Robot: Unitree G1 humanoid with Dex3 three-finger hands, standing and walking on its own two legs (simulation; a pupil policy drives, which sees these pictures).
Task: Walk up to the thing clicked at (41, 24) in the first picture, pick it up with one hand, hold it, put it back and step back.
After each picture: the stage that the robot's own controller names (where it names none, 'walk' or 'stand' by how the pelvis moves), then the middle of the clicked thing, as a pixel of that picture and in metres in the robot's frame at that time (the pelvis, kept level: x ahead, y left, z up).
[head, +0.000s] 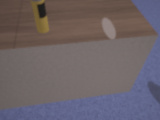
stand; (39, 11) +0.82 +0.22 +0.02
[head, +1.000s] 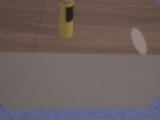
walk; (66, 14) +0.72 +0.08 +0.04
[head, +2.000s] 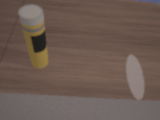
rise first; (36, 41) +0.47 +0.18 +0.05
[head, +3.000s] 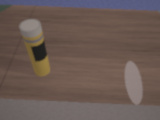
stand; (37, 51) +0.48 +0.19 +0.03
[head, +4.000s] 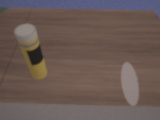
stand; (33, 54) +0.47 +0.20 +0.02
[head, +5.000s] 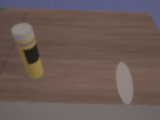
stand; (29, 54) +0.49 +0.21 +0.02
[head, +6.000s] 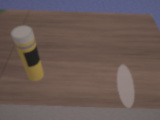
stand; (30, 56) +0.47 +0.21 +0.02
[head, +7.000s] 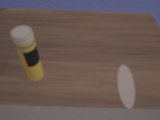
rise first; (29, 56) +0.47 +0.21 +0.02
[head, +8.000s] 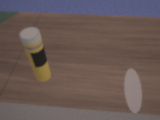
rise first; (37, 57) +0.47 +0.21 +0.02
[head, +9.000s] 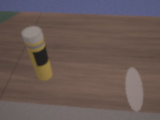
go down; (39, 56) +0.48 +0.20 +0.02
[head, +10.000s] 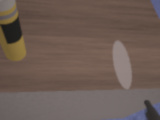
go down; (8, 29) +0.48 +0.19 +0.07
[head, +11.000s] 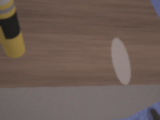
go down; (7, 25) +0.50 +0.20 +0.09
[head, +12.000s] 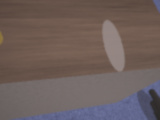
close in; out of the picture +0.50 +0.21 +0.12
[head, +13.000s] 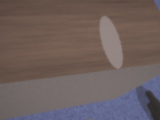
close; out of the picture +0.57 +0.23 +0.13
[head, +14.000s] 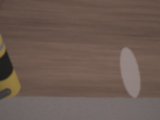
lift; out of the picture +0.35 +0.23 +0.10
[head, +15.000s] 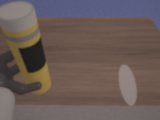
lift; (30, 56) +0.31 +0.13 +0.22
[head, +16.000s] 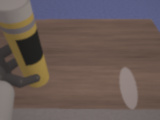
hold; (27, 49) +0.32 +0.14 +0.23
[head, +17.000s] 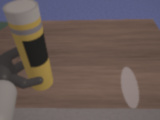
crouch; (33, 51) +0.33 +0.13 +0.22
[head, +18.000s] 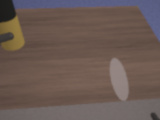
crouch; (0, 8) +0.47 +0.19 +0.24
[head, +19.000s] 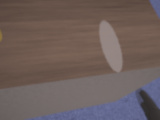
lower; out of the picture +0.52 +0.20 +0.12
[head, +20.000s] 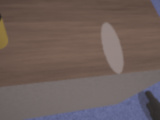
lower; out of the picture +0.51 +0.19 +0.12
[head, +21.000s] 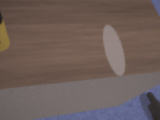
lower; out of the picture +0.50 +0.20 +0.11
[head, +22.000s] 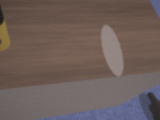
lower; out of the picture +0.51 +0.19 +0.11
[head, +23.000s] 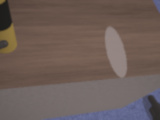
loosen; out of the picture +0.50 +0.18 +0.11
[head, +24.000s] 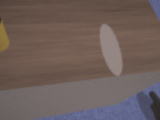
withdraw; out of the picture +0.50 +0.19 +0.12
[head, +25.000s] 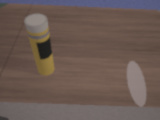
sink last; (41, 48) +0.47 +0.16 +0.07
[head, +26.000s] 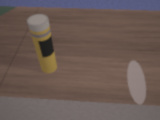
stand; (44, 47) +0.49 +0.18 +0.07
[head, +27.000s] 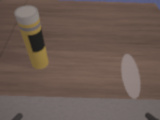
stand; (34, 41) +0.49 +0.18 +0.08
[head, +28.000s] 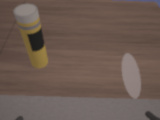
stand; (33, 40) +0.49 +0.18 +0.08
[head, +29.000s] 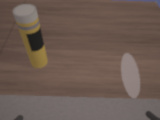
stand; (33, 40) +0.49 +0.18 +0.08
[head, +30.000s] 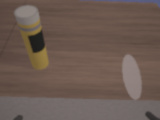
stand; (34, 41) +0.49 +0.18 +0.08
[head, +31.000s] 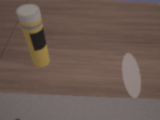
stand; (35, 39) +0.50 +0.18 +0.08
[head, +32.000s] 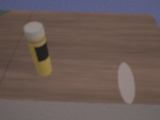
stand; (39, 51) +0.50 +0.18 +0.02
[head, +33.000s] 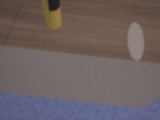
walk; (50, 0) +0.65 +0.13 +0.05
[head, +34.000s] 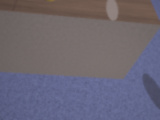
walk; out of the picture +0.95 +0.18 +0.03
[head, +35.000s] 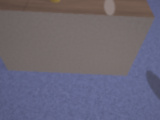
stand; out of the picture +1.09 +0.19 +0.03
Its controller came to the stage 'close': yes
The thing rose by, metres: 0.22
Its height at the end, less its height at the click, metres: +0.00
